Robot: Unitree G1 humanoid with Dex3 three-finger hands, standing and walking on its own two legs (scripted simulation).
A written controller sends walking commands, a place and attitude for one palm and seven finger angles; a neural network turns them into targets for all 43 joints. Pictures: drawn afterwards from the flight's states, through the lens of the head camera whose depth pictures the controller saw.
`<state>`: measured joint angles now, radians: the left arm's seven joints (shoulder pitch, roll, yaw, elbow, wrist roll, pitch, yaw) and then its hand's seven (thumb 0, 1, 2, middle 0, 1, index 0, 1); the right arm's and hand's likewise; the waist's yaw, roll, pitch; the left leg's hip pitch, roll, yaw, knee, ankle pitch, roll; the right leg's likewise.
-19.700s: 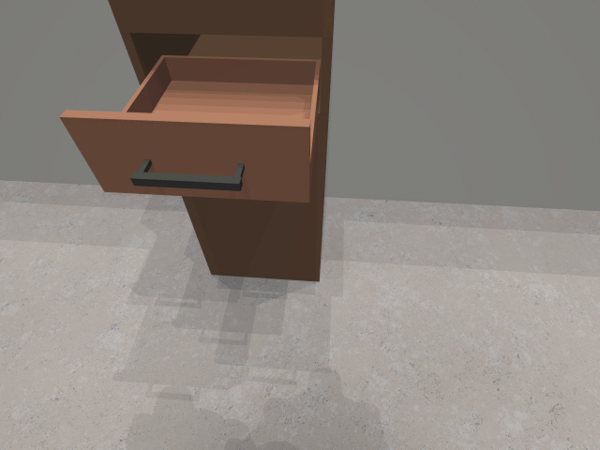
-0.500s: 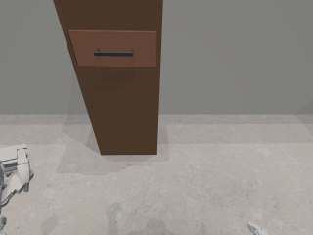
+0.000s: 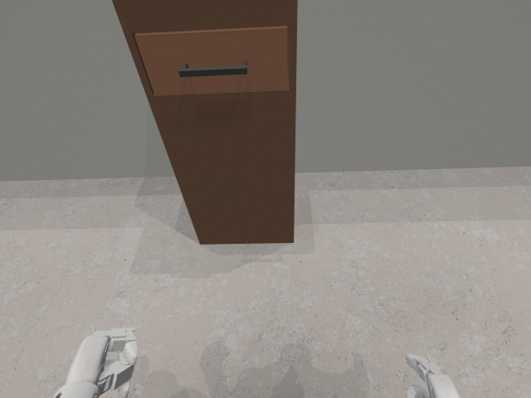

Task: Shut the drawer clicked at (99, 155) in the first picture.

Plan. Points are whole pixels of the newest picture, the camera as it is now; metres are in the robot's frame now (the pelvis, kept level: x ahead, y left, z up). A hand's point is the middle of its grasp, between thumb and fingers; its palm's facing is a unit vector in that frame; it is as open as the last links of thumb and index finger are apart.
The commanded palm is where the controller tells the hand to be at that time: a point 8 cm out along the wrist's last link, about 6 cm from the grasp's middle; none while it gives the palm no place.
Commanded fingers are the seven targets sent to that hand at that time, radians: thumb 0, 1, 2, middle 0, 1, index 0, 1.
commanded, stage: let the arm hang, fingers relaxed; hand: left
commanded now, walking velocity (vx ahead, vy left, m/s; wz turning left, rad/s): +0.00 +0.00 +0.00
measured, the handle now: (214, 68) +0.87 +0.19 +0.10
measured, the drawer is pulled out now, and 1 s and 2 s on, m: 0.00 0.00 0.00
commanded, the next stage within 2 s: look to check the result in 0.94 s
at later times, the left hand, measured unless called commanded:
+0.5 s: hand out of the picture -0.09 +0.20 -0.15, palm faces +0.04 -0.97 -0.24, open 6.2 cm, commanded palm none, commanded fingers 0.00 0.90 0.90 -0.20 -0.30 -0.20 -0.30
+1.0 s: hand out of the picture -0.02 +0.15 -0.16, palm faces +0.05 -0.98 -0.18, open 7.3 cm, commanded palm none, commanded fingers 0.00 0.90 0.90 -0.20 -0.30 -0.20 -0.30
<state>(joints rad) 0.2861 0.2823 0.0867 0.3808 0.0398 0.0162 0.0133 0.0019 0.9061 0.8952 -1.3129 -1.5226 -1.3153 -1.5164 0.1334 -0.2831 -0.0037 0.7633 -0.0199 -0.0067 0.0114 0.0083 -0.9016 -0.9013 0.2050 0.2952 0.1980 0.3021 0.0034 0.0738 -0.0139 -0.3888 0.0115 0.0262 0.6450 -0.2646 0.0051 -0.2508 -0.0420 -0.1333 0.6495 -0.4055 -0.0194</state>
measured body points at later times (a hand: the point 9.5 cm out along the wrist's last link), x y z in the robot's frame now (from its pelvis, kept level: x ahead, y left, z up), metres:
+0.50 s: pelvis -0.01 +0.01 +0.02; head +0.00 +0.00 +0.47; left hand -0.09 +0.25 -0.13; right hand -0.03 -0.20 -0.15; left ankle +0.05 +0.12 -0.72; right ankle -0.04 -0.10 -0.72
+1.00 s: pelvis -0.01 -0.01 +0.02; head -0.01 -0.02 +0.46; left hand -0.02 +0.20 -0.14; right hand -0.05 -0.21 -0.15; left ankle +0.05 +0.12 -0.72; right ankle -0.04 -0.10 -0.72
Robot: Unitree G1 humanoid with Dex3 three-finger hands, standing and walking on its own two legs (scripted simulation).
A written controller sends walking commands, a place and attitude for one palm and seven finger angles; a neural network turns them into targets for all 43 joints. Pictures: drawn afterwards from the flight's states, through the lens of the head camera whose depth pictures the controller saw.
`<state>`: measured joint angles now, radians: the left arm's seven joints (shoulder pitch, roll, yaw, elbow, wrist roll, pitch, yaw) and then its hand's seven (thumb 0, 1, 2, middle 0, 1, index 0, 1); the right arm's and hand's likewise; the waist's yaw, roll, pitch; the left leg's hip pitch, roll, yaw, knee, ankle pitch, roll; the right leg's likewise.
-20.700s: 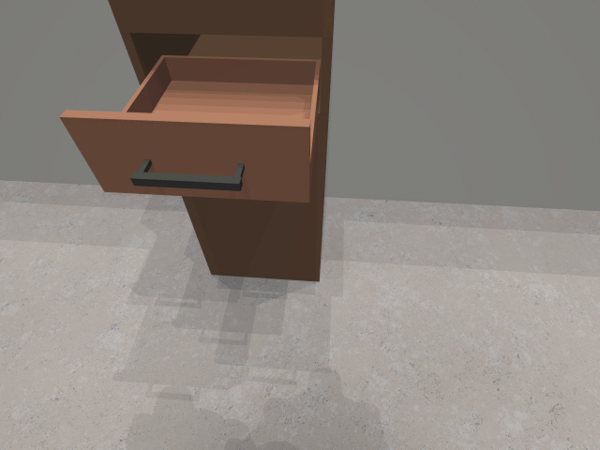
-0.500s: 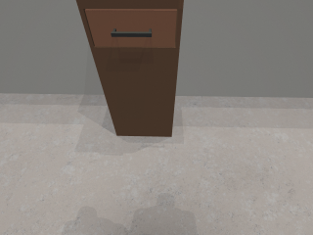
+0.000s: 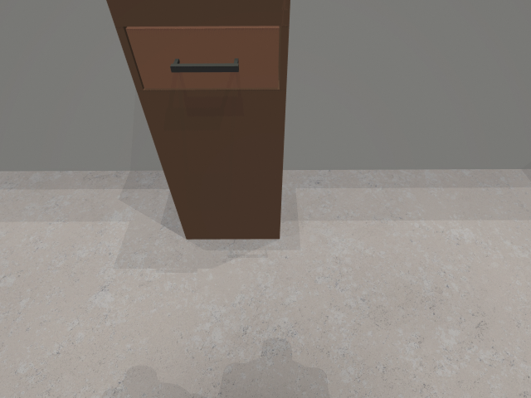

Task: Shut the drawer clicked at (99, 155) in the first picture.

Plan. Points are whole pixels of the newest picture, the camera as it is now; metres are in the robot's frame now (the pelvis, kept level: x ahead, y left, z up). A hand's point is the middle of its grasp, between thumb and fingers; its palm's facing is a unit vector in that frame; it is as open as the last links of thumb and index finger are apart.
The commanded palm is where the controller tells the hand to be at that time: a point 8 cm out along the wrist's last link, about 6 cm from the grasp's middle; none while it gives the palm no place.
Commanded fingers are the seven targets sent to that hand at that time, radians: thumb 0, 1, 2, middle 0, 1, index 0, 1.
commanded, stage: look to check the result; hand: left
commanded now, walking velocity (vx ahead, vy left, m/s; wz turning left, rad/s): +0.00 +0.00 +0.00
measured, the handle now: (205, 64) +0.88 +0.20 +0.08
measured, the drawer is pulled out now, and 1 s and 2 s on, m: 0.00 0.00 0.00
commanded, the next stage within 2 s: stand and wait in 0.52 s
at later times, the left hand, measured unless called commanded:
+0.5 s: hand out of the picture -0.01 +0.15 -0.17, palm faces +0.06 -0.98 -0.18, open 7.4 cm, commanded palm none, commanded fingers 0.00 0.90 0.90 -0.20 -0.30 -0.20 -0.30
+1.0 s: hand out of the picture +0.03 +0.16 -0.17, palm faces +0.05 -0.98 -0.21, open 7.4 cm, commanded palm none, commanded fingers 0.00 0.90 0.90 -0.20 -0.30 -0.20 -0.30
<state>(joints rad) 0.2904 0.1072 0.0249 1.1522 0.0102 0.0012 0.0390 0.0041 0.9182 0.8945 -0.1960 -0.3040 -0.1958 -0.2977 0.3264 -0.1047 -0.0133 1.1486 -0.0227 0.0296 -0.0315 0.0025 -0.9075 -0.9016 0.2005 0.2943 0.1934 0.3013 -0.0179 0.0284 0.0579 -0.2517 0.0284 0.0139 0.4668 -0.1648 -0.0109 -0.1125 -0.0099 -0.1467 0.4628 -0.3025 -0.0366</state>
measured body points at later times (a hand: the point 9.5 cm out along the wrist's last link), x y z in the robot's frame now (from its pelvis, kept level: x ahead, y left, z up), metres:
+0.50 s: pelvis +0.02 -0.01 +0.00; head +0.03 -0.02 +0.45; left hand -0.01 +0.20 -0.16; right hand +0.00 -0.22 -0.17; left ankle +0.06 +0.13 -0.74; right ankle -0.03 -0.09 -0.74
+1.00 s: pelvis +0.03 -0.02 +0.00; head +0.05 -0.03 +0.45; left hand +0.02 +0.21 -0.15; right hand +0.02 -0.23 -0.17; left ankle +0.06 +0.13 -0.74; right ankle -0.03 -0.09 -0.74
